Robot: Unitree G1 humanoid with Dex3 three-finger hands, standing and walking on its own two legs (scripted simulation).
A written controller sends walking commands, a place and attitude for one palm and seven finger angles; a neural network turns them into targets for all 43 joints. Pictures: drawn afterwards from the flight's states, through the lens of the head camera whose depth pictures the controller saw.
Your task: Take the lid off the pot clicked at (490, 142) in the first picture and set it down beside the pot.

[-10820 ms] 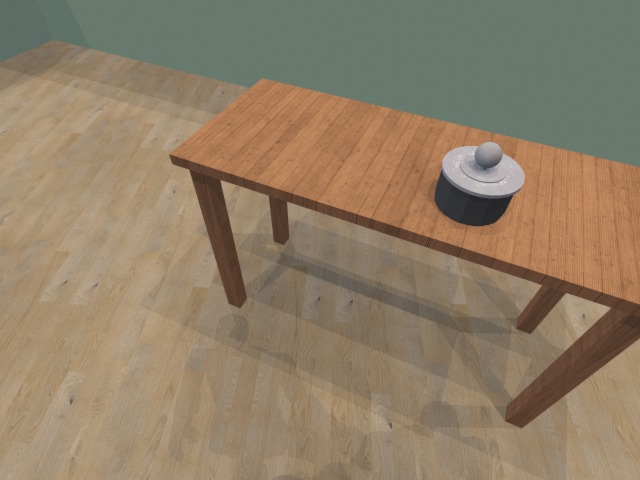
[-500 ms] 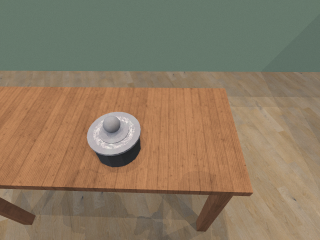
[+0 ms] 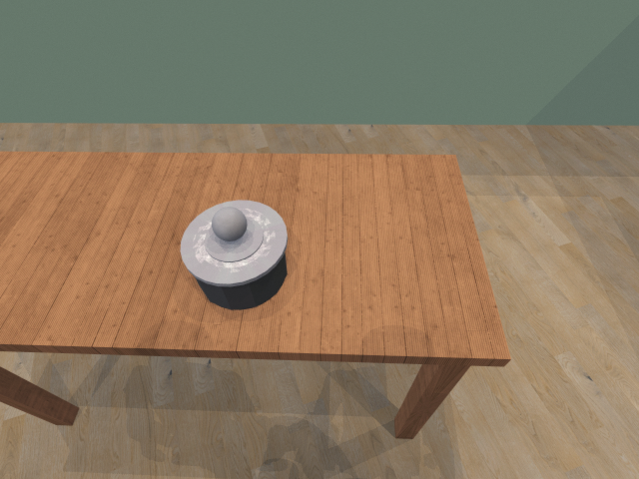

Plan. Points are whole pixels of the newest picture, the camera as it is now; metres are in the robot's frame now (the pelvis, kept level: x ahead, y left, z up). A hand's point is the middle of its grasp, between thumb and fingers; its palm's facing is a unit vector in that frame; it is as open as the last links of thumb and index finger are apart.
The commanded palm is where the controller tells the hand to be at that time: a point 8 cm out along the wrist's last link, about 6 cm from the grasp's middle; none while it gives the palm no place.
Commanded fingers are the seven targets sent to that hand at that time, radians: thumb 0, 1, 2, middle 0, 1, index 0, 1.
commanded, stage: come to a stop and stand still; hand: left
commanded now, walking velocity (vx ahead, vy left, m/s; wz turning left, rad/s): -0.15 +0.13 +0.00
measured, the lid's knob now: (229, 224) +0.44 +0.16 +0.05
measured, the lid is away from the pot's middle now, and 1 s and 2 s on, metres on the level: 0.00 0.00 0.00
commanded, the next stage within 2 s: look again from close up in 0.94 s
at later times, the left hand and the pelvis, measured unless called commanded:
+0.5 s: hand out of the picture -0.01 +0.18 -0.16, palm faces -0.01 -0.98 -0.20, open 7.4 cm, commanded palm none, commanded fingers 0.00 0.90 0.90 -0.20 -0.30 -0.20 -0.30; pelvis +0.01 +0.02 +0.01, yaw -1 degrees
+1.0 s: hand out of the picture +0.01 +0.17 -0.16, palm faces +0.02 -0.98 -0.20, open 7.3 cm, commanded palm none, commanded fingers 0.00 0.90 0.90 -0.20 -0.30 -0.20 -0.30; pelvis +0.02 +0.01 +0.01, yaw -1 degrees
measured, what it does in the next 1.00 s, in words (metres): stands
